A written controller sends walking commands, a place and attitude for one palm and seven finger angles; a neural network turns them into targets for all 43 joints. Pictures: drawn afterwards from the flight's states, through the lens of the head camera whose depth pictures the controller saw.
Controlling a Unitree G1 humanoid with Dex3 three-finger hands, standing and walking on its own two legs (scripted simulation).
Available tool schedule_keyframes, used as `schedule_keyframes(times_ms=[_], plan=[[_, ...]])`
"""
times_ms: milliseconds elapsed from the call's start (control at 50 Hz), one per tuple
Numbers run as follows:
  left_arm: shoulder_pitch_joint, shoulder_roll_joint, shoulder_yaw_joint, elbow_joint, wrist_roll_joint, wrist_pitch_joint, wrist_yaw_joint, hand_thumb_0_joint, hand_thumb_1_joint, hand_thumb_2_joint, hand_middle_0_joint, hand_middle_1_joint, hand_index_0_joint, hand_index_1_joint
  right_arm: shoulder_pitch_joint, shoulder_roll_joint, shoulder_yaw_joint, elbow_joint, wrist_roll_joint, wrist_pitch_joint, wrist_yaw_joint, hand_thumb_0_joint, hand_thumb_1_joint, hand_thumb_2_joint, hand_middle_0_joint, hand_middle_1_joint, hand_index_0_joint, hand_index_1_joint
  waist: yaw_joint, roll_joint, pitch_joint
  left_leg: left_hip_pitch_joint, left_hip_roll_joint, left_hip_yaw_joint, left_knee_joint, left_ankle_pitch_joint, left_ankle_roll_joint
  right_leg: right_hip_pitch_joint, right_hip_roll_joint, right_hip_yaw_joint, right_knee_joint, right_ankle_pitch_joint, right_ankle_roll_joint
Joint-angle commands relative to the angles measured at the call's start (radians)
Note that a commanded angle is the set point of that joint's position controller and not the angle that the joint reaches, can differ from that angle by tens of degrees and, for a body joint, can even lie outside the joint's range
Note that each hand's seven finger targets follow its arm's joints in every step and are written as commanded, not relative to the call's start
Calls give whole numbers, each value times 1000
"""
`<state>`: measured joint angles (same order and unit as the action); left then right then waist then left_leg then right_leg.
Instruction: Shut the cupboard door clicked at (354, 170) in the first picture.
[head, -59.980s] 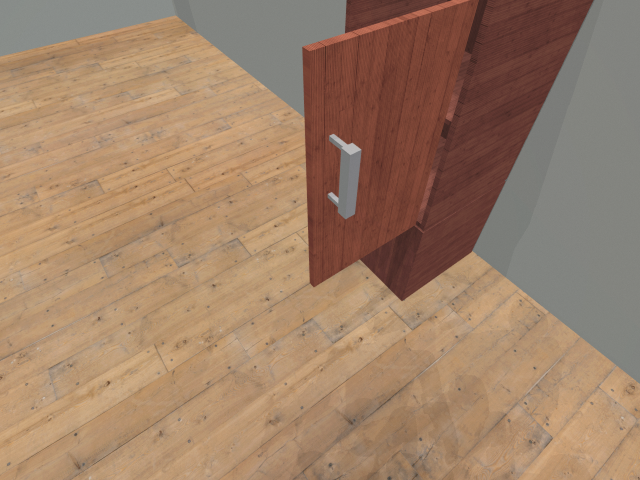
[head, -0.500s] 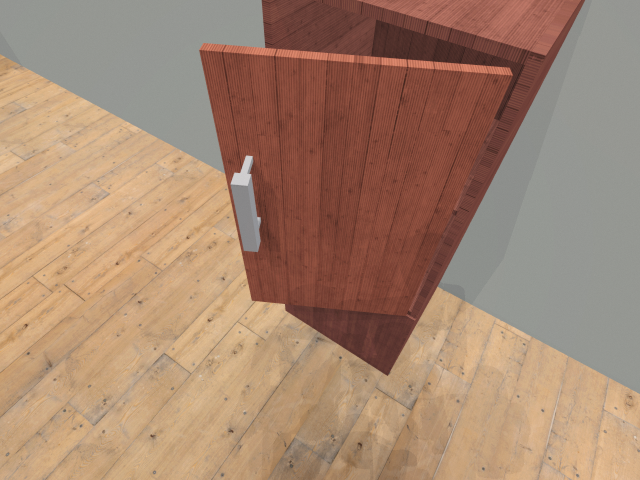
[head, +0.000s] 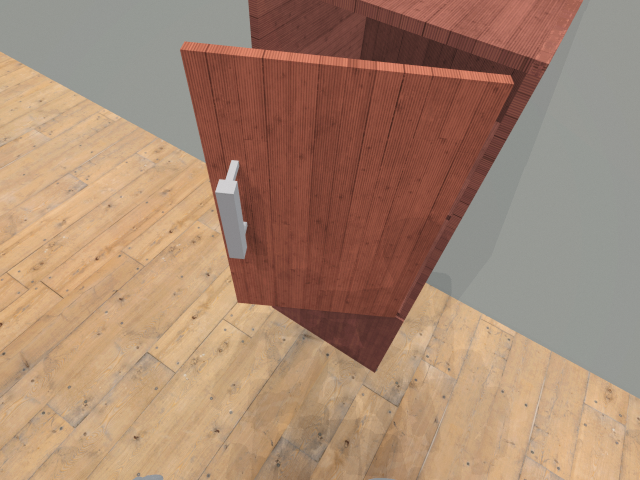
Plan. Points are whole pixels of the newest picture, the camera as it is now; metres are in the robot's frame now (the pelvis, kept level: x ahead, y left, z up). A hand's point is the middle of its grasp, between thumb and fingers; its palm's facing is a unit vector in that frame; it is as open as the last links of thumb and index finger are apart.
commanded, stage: come to a stop and stand still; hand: left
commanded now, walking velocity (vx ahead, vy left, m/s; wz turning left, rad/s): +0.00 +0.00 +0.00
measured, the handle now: (236, 211) +0.47 +0.16 +0.02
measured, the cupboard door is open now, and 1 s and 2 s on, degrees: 28 28 28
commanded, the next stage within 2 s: look again from close up in 0.84 s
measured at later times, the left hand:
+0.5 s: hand out of the picture -0.03 +0.19 -0.17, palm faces +0.00 -0.97 -0.23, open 7.4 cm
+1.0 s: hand out of the picture -0.08 +0.20 -0.18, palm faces +0.00 -0.98 -0.22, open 7.4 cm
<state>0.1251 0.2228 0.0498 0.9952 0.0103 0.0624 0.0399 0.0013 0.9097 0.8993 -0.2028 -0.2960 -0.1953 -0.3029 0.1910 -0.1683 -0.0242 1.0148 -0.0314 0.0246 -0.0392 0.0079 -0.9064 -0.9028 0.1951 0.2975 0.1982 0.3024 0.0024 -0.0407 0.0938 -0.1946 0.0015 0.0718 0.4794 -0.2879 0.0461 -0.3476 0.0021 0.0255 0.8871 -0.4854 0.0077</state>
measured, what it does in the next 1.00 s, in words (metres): steps on the spot: right foot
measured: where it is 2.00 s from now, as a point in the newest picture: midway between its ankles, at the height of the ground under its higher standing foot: outside the picture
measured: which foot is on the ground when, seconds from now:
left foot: down 0.00-1.00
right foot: up 0.00-0.10, down 0.12-1.00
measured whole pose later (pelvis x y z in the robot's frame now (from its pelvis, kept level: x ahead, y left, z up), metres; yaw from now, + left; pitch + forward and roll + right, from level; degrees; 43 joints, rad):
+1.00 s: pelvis -0.08 +0.00 +0.00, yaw +0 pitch -2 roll -1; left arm 0.33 0.23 0.00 1.06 0.02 -0.01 0.01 0.00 0.91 0.90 -0.20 -0.30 -0.20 -0.30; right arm 0.27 -0.23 -0.02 1.09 -0.02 0.00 0.00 0.01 -0.91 -0.90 0.20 0.30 0.20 0.30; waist 0.00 -0.01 0.00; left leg -0.32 -0.03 0.02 0.44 -0.17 0.04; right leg -0.23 -0.01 0.01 0.49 -0.30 -0.01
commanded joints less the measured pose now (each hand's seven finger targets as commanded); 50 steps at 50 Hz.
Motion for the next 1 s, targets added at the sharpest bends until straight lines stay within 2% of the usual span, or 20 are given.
schedule_keyframes(times_ms=[0, 60, 80, 100, 120, 140, 160, 180, 200, 220, 240, 260, 300, 320, 380, 540, 620, 800, 900, 980], plan=[[45, 40, -1, -52, 4, -20, -3, 0, 900, 900, -200, -300, -200, -300, 66, -171, -35, -30, 7, -17, -11, 0, -900, -900, 200, 300, 200, 300, -12, 190, -128, 158, 249, -175, -83, 820, 121, 17, -11, -16, -139, 31, 1], [110, 41, -3, -30, 2, -33, -3, 0, 900, 900, -200, -300, -200, -300, 66, -174, -40, -17, 18, -20, -4, 0, -900, -900, 200, 300, 200, 300, 10, 170, -183, 149, 223, -165, -54, 683, 79, 165, -15, -37, -396, 232, 0], [235, 71, -8, 3, 5, -87, 28, 0, 900, 900, -200, -300, -200, -300, -51, -214, -55, -87, 44, -39, 9, 0, -900, -900, 200, 300, 200, 300, 72, 138, -235, 207, 190, -89, 216, 728, 8, 106, -87, 31, -556, 443, 2], [219, 192, 20, -25, 24, -115, 23, 0, 900, 900, -200, -300, -200, -300, -40, -204, -53, -159, 37, -52, 22, 0, -900, -900, 200, 300, 200, 300, 47, 25, -208, -31, 73, -42, 340, 493, -30, 297, -153, 73, -515, 1000, -18], [201, 193, 25, -48, 19, -114, 21, 0, 900, 900, -200, -300, -200, -300, -21, -98, -35, -171, 30, -56, 28, 0, -900, -900, 200, 300, 200, 300, 31, -132, -195, -291, 5, -31, 348, -94, -50, 423, -287, 211, -380, 1386, -94], [195, 144, -4, -56, 28, -120, 23, 0, 900, 900, -200, -300, -200, -300, 4, -65, -31, -157, 26, -50, 22, 0, -900, -900, 200, 300, 200, 300, 16, -99, -202, -341, 3, -56, 281, -191, -58, 471, -301, 155, -347, 1363, -139], [194, 122, -11, -58, 27, -115, 29, 0, 900, 900, -200, -300, -200, -300, -26, -65, -28, -152, 27, -43, 26, 0, -900, -900, 200, 300, 200, 300, 19, -116, -206, -296, 2, -44, 227, -160, -50, 446, -238, 116, -341, 1257, -126], [177, 117, -10, -68, 22, -107, 31, 0, 900, 900, -200, -300, -200, -300, -1, -68, -25, -155, 30, -37, 28, 0, -900, -900, 200, 300, 200, 300, -3, -185, -234, -222, -4, -40, 156, -97, -46, 403, -213, 109, -321, 1173, -121], [127, 135, -8, -88, 12, -105, 31, 0, 900, 900, -200, -300, -200, -300, 46, -94, -35, -138, 26, -37, 28, 0, -900, -900, 200, 300, 200, 300, -33, -164, -236, -112, -16, -22, 88, 62, -41, 330, -175, 62, -301, 1040, -104], [107, 137, -10, -99, 1, -98, 27, 0, 900, 900, -200, -300, -200, -300, 67, -124, -37, -130, 25, -38, 27, 0, -900, -900, 200, 300, 200, 300, -43, -114, -222, 5, 9, -59, 54, 203, -25, 201, -153, 55, -304, 814, -80], [101, 131, -9, -111, -1, -90, 22, 0, 900, 900, -200, -300, -200, -300, 65, -162, -45, -130, 21, -41, 23, 0, -900, -900, 200, 300, 200, 300, -41, 0, -198, 60, 74, -115, 46, 311, -4, 97, -110, 36, -325, 541, -51], [110, 112, -10, -112, 1, -78, 23, 0, 900, 900, -200, -300, -200, -300, 50, -177, -43, -136, 15, -42, 22, 0, -900, -900, 200, 300, 200, 300, -28, 84, -137, 10, 130, -180, 4, 286, 27, 66, -63, 22, -356, 297, -37], [157, 88, -22, -88, 14, -63, 18, 0, 900, 900, -200, -300, -200, -300, -14, -153, -30, -136, 12, -31, 26, 0, -900, -900, 200, 300, 200, 300, 8, 145, 69, -173, 124, -234, -122, -71, 39, 31, -45, 33, -426, 58, -40], [167, 110, -25, -80, 18, -69, 12, 0, 900, 900, -200, -300, -200, -300, -24, -167, -31, -143, 14, -29, 29, 0, -900, -900, 200, 300, 200, 300, 8, 94, 111, -206, 100, -231, -135, -163, 27, 12, -48, 52, -454, 40, -48], [182, 122, -23, -75, 17, -76, 3, 0, 900, 900, -200, -300, -200, -300, 18, -182, -35, -130, 11, -29, 31, 0, -900, -900, 200, 300, 200, 300, -11, 38, 66, -145, 75, -208, -134, -213, 9, -36, -62, 88, -503, -55, -58], [231, 127, -19, -54, 13, -80, -8, 0, 900, 900, -200, -300, -200, -300, 62, -186, -30, -92, 11, -33, 29, 0, -900, -900, 200, 300, 200, 300, -13, 49, -51, -98, 63, -193, -129, -178, 2, -12, -69, 87, -520, -56, -59], [250, 130, -19, -35, 14, -80, -12, 0, 900, 900, -200, -300, -200, -300, 59, -206, -32, -70, 13, -37, 29, 0, -900, -900, 200, 300, 200, 300, 2, 55, -30, -159, 81, -223, -179, -246, 7, 30, -60, 68, -508, -45, -55], [245, 145, -26, 11, 9, -93, -14, 0, 900, 900, -200, -300, -200, -300, 79, -207, -25, -7, 18, -49, 27, 0, -900, -900, 200, 300, 200, 300, -1, 25, -27, -103, 82, -217, -163, -148, 1, 14, -88, 103, -549, -19, -68], [265, 142, -24, 32, 14, -82, -15, 0, 900, 900, -200, -300, -200, -300, 76, -215, -28, 12, 14, -39, 28, 0, -900, -900, 200, 300, 200, 300, 8, 54, 19, -168, 86, -245, -211, -254, 2, 15, -68, 84, -528, -57, -59], [271, 133, -22, 45, 12, -80, -22, 0, 900, 900, -200, -300, -200, -300, 62, -216, -31, 16, 14, -38, 23, 0, -900, -900, 200, 300, 200, 300, 9, 60, -28, -140, 68, -216, -189, -222, -8, 36, -67, 82, -516, -22, -59]])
